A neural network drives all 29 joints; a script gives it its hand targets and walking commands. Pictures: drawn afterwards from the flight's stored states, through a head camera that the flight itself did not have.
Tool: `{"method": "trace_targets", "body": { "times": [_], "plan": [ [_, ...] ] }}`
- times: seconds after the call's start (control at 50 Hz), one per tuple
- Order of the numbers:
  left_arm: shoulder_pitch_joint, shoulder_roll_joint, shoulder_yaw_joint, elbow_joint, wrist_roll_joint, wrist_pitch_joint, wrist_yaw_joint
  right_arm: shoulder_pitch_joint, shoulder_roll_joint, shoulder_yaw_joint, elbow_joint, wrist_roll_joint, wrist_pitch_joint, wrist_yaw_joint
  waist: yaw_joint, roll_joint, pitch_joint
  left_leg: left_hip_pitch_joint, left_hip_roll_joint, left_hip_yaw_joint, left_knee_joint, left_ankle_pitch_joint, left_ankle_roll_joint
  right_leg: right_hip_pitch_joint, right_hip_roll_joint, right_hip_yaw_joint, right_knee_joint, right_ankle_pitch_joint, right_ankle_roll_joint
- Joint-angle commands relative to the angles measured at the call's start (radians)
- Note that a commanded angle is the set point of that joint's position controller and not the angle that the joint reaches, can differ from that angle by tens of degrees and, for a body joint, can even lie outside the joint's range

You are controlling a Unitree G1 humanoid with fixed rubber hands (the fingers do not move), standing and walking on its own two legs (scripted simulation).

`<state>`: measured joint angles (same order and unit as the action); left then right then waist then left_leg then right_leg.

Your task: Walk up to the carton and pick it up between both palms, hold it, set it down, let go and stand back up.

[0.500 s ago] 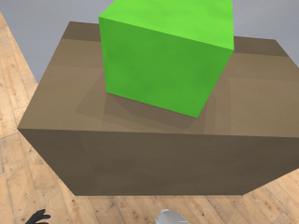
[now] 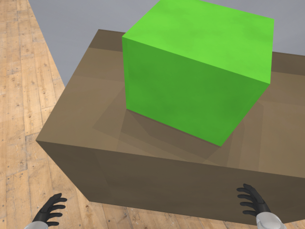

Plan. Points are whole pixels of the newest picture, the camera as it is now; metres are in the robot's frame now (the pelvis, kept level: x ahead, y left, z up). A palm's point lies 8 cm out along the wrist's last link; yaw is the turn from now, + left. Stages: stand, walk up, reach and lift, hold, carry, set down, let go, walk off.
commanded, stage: stand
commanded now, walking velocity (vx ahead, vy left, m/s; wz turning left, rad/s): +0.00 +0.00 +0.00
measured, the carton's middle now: (193, 67) +0.54 -0.08 +0.11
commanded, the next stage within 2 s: none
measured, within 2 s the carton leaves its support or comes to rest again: neither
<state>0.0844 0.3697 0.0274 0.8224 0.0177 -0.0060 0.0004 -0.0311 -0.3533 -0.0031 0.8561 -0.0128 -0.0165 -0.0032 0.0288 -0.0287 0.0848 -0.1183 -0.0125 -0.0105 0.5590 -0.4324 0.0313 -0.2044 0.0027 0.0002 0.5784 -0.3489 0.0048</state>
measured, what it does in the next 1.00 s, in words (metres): stands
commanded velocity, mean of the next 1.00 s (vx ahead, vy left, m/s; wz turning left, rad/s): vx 0.00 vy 0.00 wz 0.00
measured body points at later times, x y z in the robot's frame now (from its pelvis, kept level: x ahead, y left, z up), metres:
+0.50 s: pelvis -0.02 -0.01 +0.01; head +0.03 +0.00 +0.45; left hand +0.08 +0.27 -0.14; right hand +0.06 -0.31 -0.12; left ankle -0.07 +0.10 -0.73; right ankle -0.04 -0.13 -0.73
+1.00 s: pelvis -0.04 -0.01 +0.02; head -0.05 -0.01 +0.47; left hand +0.05 +0.28 -0.12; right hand +0.05 -0.31 -0.10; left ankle -0.06 +0.10 -0.73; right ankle -0.04 -0.13 -0.73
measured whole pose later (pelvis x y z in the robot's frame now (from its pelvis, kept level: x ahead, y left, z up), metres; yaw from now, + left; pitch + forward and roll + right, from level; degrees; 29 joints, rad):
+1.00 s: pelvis -0.04 -0.01 +0.02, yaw -1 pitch -4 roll +0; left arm 0.13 0.35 0.02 1.08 0.02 -0.01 -0.01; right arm 0.11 -0.33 0.01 1.07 -0.02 -0.01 0.01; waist 0.01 -0.02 0.05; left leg -0.06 0.00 0.00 0.34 -0.22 0.01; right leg -0.10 0.00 0.00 0.34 -0.18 0.00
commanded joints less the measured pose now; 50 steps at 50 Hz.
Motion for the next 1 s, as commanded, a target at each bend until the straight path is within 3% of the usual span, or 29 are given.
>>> {"method": "trace_targets", "body": {
  "times": [0.0, 0.06, 0.1, 0.16, 0.18, 0.24, 0.28, 0.3, 0.34, 0.36, 0.38, 0.4, 0.44, 0.48, 0.5, 0.52, 0.54, 0.56, 0.58, 0.64, 0.72, 0.74, 0.78, 0.8, 0.86, 0.9, 0.94, 0.96, 0.98],
  "plan": [
    [0.042, 0.209, 0.06, -0.045, 0.009, -0.023, 0.005, 0.078, -0.23, -0.082, -0.004, 0.003, -0.004, -0.015, -0.026, 0.039, -0.249, 0.14, 0.133, -0.04, 0.016, 0.973, 0.005, 0.102, -0.093, 0.037, -0.045, 0.664, -0.084],
    [0.036, 0.168, 0.058, -0.023, 0.017, -0.017, 0.007, 0.024, -0.261, -0.097, -0.025, 0.009, -0.006, -0.02, -0.044, 0.045, -0.202, 0.132, 0.133, -0.016, 0.025, 1.095, -0.039, 0.063, -0.052, -0.047, 0.013, 0.658, -0.076],
    [0.053, 0.176, 0.068, -0.028, 0.005, -0.019, 0.02, -0.001, -0.205, -0.078, -0.039, 0.016, -0.013, -0.009, 0.01, -0.002, -0.232, 0.03, 0.054, 0.013, 0.107, 0.793, -0.022, 0.156, -0.142, 0.084, -0.079, 0.84, -0.136],
    [0.072, 0.21, 0.074, 0.012, 0.01, -0.018, 0.017, 0.017, -0.143, -0.053, -0.003, 0.008, -0.016, 0.002, -0.004, -0.013, -0.202, -0.046, 0.04, -0.012, -0.02, 0.414, -0.011, 0.229, -0.203, 0.117, -0.083, 0.926, -0.154],
    [0.05, 0.228, 0.082, 0.005, 0.007, -0.024, 0.022, 0.065, -0.141, -0.06, 0.026, -0.006, -0.014, 0.006, -0.013, -0.132, -0.183, -0.099, 0.036, -0.001, -0.161, 0.361, -0.002, 0.314, -0.19, 0.078, -0.036, 0.999, -0.13],
    [-0.084, 0.14, 0.058, -0.034, -0.011, -0.022, 0.013, 0.078, -0.217, -0.079, 0.063, -0.01, -0.013, -0.012, -0.063, -0.007, -0.25, 0.289, 0.175, -0.063, -0.124, 1.006, 0.02, 0.014, -0.094, 0.006, -0.007, 0.57, -0.054],
    [-0.011, 0.14, 0.055, 0.0, 0.004, -0.016, 0.014, 0.12, -0.237, -0.096, 0.095, 0.002, -0.009, -0.027, -0.071, 0.219, -0.18, 0.313, 0.264, -0.145, -0.085, 1.247, 0.067, -0.083, -0.043, -0.006, -0.031, 0.106, -0.053],
    [-0.025, 0.13, 0.068, -0.011, 0.014, -0.013, 0.023, 0.058, -0.196, -0.08, 0.077, -0.009, -0.016, -0.035, -0.053, 0.18, -0.114, 0.298, 0.267, -0.148, -0.108, 1.244, 0.082, -0.141, -0.022, 0.002, 0.011, 0.021, -0.052],
    [0.04, 0.103, 0.062, 0.022, 0.008, -0.013, 0.014, 0.02, -0.181, -0.062, 0.05, -0.007, -0.017, -0.028, -0.008, 0.108, -0.124, 0.112, 0.224, -0.102, -0.087, 1.051, 0.061, 0.089, -0.049, 0.02, -0.165, 0.234, -0.06],
    [0.149, 0.163, 0.072, 0.054, 0.008, -0.024, 0.015, 0.018, -0.236, -0.084, 0.049, -0.014, -0.014, -0.032, 0.044, 0.038, -0.206, 0.069, 0.137, -0.016, 0.004, 0.932, 0.027, 0.245, -0.1, 0.048, -0.18, 0.646, -0.065],
    [0.16, 0.174, 0.069, 0.094, 0.01, -0.024, 0.019, 0.03, -0.185, -0.077, 0.047, 0.007, -0.011, -0.032, 0.025, -0.017, -0.233, -0.067, 0.081, 0.013, 0.065, 0.773, -0.012, 0.374, -0.174, 0.104, -0.089, 0.926, -0.124],
    [0.13, 0.169, 0.075, 0.079, 0.005, -0.036, 0.021, 0.043, -0.135, -0.074, 0.034, 0.011, -0.006, -0.031, 0.029, -0.03, -0.244, -0.129, 0.049, 0.005, 0.082, 0.558, -0.03, 0.394, -0.252, 0.165, -0.052, 1.023, -0.205],
    [0.089, 0.196, 0.076, 0.094, 0.012, -0.03, 0.03, 0.056, -0.115, -0.047, 0.074, 0.006, 0.004, -0.012, 0.021, -0.101, -0.151, -0.136, 0.039, -0.039, 0.046, -0.008, -0.002, 0.293, -0.308, 0.207, -0.121, 1.013, -0.243],
    [-0.075, 0.225, 0.08, 0.063, 0.023, -0.016, 0.028, 0.117, -0.141, -0.05, 0.1, -0.004, -0.003, -0.004, -0.067, -0.077, -0.08, 0.039, 0.043, -0.044, -0.264, 0.066, 0.003, 0.128, -0.23, 0.148, -0.171, 0.623, -0.15],
    [-0.018, 0.162, 0.064, 0.068, -0.004, -0.004, 0.027, 0.148, -0.148, -0.063, 0.107, -0.013, -0.014, -0.006, -0.046, -0.055, -0.093, 0.108, 0.094, -0.05, -0.286, 0.344, 0.007, 0.079, -0.168, 0.085, -0.16, 0.474, -0.095],
    [-0.011, 0.129, 0.05, 0.073, -0.009, -0.006, 0.017, 0.133, -0.215, -0.071, 0.105, -0.003, -0.022, -0.007, -0.051, 0.111, -0.128, 0.084, 0.166, -0.152, -0.239, 0.483, 0.042, 0.083, -0.097, 0.08, -0.174, 0.361, -0.062],
    [-0.038, 0.149, 0.054, 0.07, -0.01, -0.003, 0.021, 0.088, -0.224, -0.083, 0.111, -0.003, -0.024, -0.008, -0.019, 0.043, -0.134, 0.072, 0.185, -0.141, -0.205, 0.612, 0.036, 0.119, -0.085, 0.068, -0.206, 0.298, -0.051],
    [-0.001, 0.143, 0.053, 0.095, -0.011, -0.006, 0.022, 0.059, -0.226, -0.083, 0.098, -0.002, -0.018, -0.002, -0.002, 0.162, -0.122, 0.04, 0.162, -0.124, -0.229, 0.496, 0.023, 0.137, -0.091, 0.071, -0.213, 0.264, -0.057],
    [-0.031, 0.143, 0.053, 0.098, -0.003, -0.015, 0.005, 0.079, -0.19, -0.074, 0.106, -0.012, -0.014, -0.005, -0.011, 0.067, -0.114, 0.033, 0.141, -0.11, -0.251, 0.481, -0.01, 0.17, -0.086, 0.046, -0.197, 0.327, -0.046],
    [-0.004, 0.167, 0.058, 0.147, -0.004, -0.013, 0.001, 0.108, -0.202, -0.073, 0.124, -0.002, -0.015, -0.007, -0.022, 0.114, -0.11, 0.019, 0.125, -0.086, -0.277, 0.433, -0.01, 0.174, -0.116, 0.097, -0.234, 0.35, -0.054],
    [-0.033, 0.157, 0.029, 0.155, 0.004, -0.02, 0.003, 0.102, -0.17, -0.045, 0.119, -0.005, -0.013, -0.004, -0.053, -0.006, -0.081, 0.036, 0.142, -0.115, -0.308, 0.368, -0.003, 0.114, -0.097, 0.076, -0.259, 0.279, -0.035],
    [-0.005, 0.145, 0.044, 0.149, 0.005, -0.018, 0.009, 0.113, -0.197, -0.043, 0.141, -0.018, -0.017, -0.009, -0.005, 0.081, -0.069, -0.007, 0.149, -0.106, -0.313, 0.32, 0.005, 0.14, -0.105, 0.082, -0.269, 0.267, -0.036],
    [0.017, 0.19, 0.034, 0.192, 0.016, -0.02, 0.01, 0.074, -0.18, -0.048, 0.124, -0.016, -0.016, -0.001, -0.013, 0.074, -0.029, 0.012, 0.12, -0.091, -0.303, 0.363, -0.01, 0.111, -0.116, 0.097, -0.293, 0.24, -0.043],
    [-0.01, 0.171, 0.032, 0.168, -0.006, -0.028, 0.003, 0.084, -0.175, -0.034, 0.133, -0.008, -0.01, 0.0, -0.023, -0.014, -0.059, 0.0, 0.132, -0.084, -0.297, 0.347, -0.009, 0.127, -0.126, 0.096, -0.293, 0.262, -0.043],
    [-0.008, 0.162, 0.022, 0.186, 0.004, -0.035, 0.002, 0.111, -0.191, -0.045, 0.147, -0.004, -0.019, 0.004, -0.022, 0.074, -0.071, -0.009, 0.105, -0.065, -0.289, 0.395, -0.012, 0.138, -0.136, 0.106, -0.277, 0.37, -0.04],
    [-0.033, 0.223, 0.034, 0.185, -0.007, -0.033, 0.004, 0.092, -0.183, -0.035, 0.133, -0.012, -0.02, 0.002, -0.017, -0.052, -0.106, 0.013, 0.126, -0.076, -0.282, 0.426, -0.004, 0.147, -0.128, 0.091, -0.261, 0.384, -0.035],
    [-0.006, 0.177, 0.025, 0.183, 0.004, -0.028, -0.004, 0.062, -0.186, -0.035, 0.132, -0.011, -0.022, -0.001, -0.017, 0.083, -0.078, -0.013, 0.122, -0.078, -0.287, 0.351, 0.004, 0.143, -0.131, 0.1, -0.277, 0.366, -0.039],
    [-0.046, 0.22, 0.035, 0.173, 0.004, -0.028, 0.004, 0.075, -0.157, -0.025, 0.137, -0.012, -0.021, -0.005, -0.045, -0.023, -0.11, 0.006, 0.135, -0.097, -0.307, 0.357, 0.005, 0.122, -0.129, 0.11, -0.279, 0.326, -0.044],
    [-0.008, 0.18, 0.03, 0.19, 0.001, -0.022, 0.001, 0.06, -0.2, -0.02, 0.153, -0.016, -0.017, -0.013, 0.009, 0.065, -0.055, -0.03, 0.134, -0.093, -0.328, 0.343, 0.001, 0.122, -0.126, 0.111, -0.298, 0.293, -0.036]
  ]
}}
